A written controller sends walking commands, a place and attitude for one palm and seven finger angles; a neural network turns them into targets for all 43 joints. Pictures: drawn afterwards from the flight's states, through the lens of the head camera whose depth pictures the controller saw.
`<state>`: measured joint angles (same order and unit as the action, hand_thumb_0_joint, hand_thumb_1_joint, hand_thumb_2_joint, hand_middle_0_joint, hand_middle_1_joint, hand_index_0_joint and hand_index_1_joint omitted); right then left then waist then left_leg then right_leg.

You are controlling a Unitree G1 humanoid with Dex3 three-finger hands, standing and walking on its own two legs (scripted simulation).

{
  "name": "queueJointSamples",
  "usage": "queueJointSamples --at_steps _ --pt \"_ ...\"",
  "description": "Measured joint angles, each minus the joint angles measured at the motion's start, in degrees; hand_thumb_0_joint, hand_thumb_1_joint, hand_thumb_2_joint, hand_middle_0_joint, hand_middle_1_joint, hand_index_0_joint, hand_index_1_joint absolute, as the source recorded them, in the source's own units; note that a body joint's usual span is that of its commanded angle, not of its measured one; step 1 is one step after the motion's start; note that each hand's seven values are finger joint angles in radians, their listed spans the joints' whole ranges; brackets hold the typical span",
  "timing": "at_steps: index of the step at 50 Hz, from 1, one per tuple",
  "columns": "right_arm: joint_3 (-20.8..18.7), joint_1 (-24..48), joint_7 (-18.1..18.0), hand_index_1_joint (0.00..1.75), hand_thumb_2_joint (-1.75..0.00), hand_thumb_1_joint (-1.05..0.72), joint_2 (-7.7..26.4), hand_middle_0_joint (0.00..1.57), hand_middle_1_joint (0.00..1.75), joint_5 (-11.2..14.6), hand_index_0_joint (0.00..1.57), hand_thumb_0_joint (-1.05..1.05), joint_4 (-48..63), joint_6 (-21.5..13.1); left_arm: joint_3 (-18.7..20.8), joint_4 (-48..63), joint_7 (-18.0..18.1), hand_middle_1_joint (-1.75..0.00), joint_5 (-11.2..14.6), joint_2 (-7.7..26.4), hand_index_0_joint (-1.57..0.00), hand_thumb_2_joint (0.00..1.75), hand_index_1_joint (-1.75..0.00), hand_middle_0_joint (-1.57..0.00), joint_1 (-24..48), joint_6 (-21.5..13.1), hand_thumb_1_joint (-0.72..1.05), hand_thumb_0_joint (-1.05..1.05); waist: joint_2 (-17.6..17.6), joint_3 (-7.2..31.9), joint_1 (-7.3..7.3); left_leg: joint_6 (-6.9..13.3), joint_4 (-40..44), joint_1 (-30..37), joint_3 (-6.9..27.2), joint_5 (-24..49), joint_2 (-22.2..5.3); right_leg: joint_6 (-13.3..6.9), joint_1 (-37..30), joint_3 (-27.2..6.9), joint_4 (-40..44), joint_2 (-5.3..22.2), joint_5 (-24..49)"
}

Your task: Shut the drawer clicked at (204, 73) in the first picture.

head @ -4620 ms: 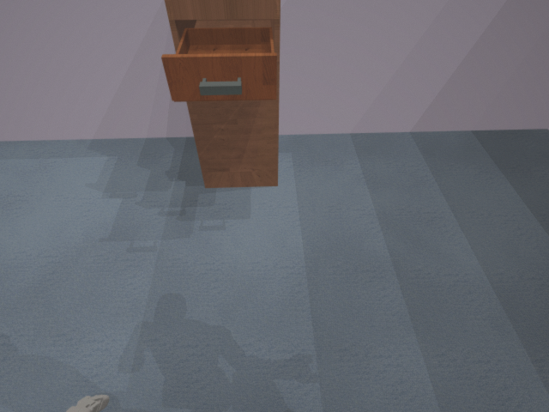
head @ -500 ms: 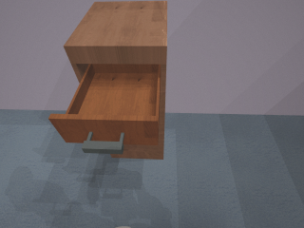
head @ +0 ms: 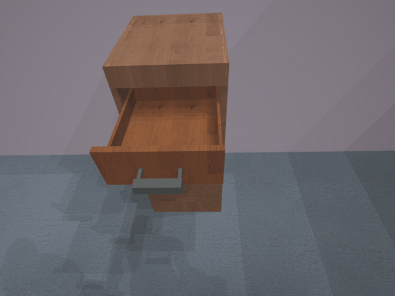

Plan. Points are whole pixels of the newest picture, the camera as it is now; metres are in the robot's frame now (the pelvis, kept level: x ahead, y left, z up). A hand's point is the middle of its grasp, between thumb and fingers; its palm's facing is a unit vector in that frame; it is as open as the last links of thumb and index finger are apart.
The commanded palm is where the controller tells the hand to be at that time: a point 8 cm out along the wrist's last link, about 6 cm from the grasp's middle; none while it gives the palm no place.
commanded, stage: come to a stop and stand still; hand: left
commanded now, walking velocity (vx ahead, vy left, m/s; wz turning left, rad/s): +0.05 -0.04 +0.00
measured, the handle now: (159, 178) +0.40 +0.13 -0.02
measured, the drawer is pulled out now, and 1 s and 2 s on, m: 0.28 0.28 0.28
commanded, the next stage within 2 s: look again from close up in 0.10 s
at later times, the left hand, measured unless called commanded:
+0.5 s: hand out of the picture +0.03 +0.14 -0.16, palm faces -0.01 -0.97 -0.23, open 7.3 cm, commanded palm none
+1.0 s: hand out of the picture +0.01 +0.10 -0.16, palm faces +0.04 -0.99 -0.17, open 7.3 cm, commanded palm none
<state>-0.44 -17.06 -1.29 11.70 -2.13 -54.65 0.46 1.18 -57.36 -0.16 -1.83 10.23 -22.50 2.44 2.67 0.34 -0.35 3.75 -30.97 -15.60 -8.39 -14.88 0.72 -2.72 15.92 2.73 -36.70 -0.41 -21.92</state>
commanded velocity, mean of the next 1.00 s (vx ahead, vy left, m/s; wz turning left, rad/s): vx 0.03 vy -0.02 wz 0.00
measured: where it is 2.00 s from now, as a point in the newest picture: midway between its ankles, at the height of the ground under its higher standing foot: outside the picture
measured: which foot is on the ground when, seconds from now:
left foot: down 0.00-1.00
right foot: up 0.00-0.00, down 0.02-1.00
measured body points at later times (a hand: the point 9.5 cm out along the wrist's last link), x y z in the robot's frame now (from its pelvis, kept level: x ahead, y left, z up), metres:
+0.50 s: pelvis +0.02 -0.03 +0.01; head +0.04 -0.05 +0.46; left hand +0.03 +0.20 -0.14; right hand -0.01 -0.23 -0.16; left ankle +0.02 +0.08 -0.73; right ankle +0.00 -0.09 -0.73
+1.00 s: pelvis +0.04 -0.05 +0.01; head +0.05 -0.07 +0.46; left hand +0.01 +0.15 -0.15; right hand +0.03 -0.27 -0.16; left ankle +0.02 +0.08 -0.73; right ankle +0.00 -0.09 -0.73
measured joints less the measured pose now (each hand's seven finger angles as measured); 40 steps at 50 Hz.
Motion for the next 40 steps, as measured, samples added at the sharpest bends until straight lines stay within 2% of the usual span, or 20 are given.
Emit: queueJointSamples --at_steps 2,5,9,14,21,40 --pt "0.0 -0.1 -0.1 0.30 -0.90 -0.91 0.3 0.20 0.30 0.4 0.20 0.01 -1.0 0.1 -0.3 -0.4 0.3 -0.30 0.0 -0.7 -0.20 0.90 -0.30 -0.20 0.5 -0.6 0.91 0.00 0.6 -0.7 -0.09 -0.4 -1.3 -0.8 -0.2 -0.5 -0.5 -0.2 -0.8 -0.4 3.3 -0.5 4.7" --pt "0.3 -0.6 -0.1 0.30 -0.90 -0.91 0.1 0.20 0.30 0.7 0.20 0.01 -2.7 0.4 -1.3 -1.2 0.6 -0.30 0.5 -1.8 -0.20 0.90 -0.30 -0.20 1.0 -1.4 0.91 0.00 1.2 -0.9 0.86 -1.4 -1.6 -0.8 0.8 -2.4 -1.0 -0.8 -1.5 0.3 4.3 -1.2 4.6" --pt "1.0 -2.1 -0.1 0.30 -0.90 -0.91 -1.3 0.20 0.30 0.8 0.20 0.01 -5.0 -0.2 -2.2 -2.6 0.9 -0.30 1.1 -2.8 -0.20 0.90 -0.30 -0.20 2.8 -1.9 0.91 0.00 0.0 -1.1 1.88 -1.7 0.6 0.8 1.3 0.8 -1.3 -1.2 -3.0 0.8 5.7 -1.7 4.5" --pt "1.9 -3.3 -0.3 0.30 -0.90 -0.91 -3.2 0.19 0.30 1.0 0.20 0.01 -7.8 -1.0 -2.4 -4.4 1.5 -0.30 1.1 -2.3 -0.20 0.90 -0.30 -0.20 5.1 -1.9 0.95 0.03 -1.3 -1.4 1.87 -2.1 3.3 2.8 0.9 0.8 -1.4 -1.4 -4.4 0.2 7.6 -2.0 5.0" --pt "2.5 -2.7 -0.5 0.30 -0.90 -0.91 -4.2 0.19 0.30 1.3 0.20 0.01 -10.3 -1.5 -2.6 -5.4 1.9 -0.30 1.7 -1.8 -0.20 0.90 -0.30 -0.20 6.5 -3.3 0.95 0.02 -1.0 -2.5 1.71 -2.9 6.1 4.8 1.2 1.7 -1.5 -1.9 -6.4 0.4 10.2 -2.3 5.6" --pt "2.1 1.9 -1.0 0.30 -0.90 -0.92 -2.6 0.19 0.30 1.6 0.20 0.01 -10.3 -1.2 -3.1 -6.9 2.2 -0.30 1.7 -3.2 -0.20 0.90 -0.30 -0.20 4.8 -3.6 0.93 0.01 -1.5 -2.7 0.70 -4.6 9.2 7.8 1.9 2.5 -2.7 -3.3 -10.1 0.9 14.6 -3.9 6.7"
